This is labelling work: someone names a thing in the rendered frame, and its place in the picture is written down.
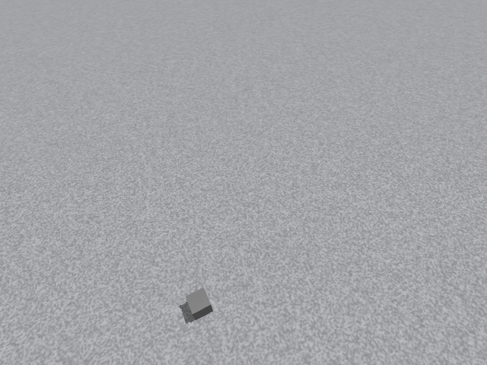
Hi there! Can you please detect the cube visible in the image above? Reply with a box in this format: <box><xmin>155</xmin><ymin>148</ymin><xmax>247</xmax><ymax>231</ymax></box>
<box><xmin>186</xmin><ymin>287</ymin><xmax>213</xmax><ymax>320</ymax></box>

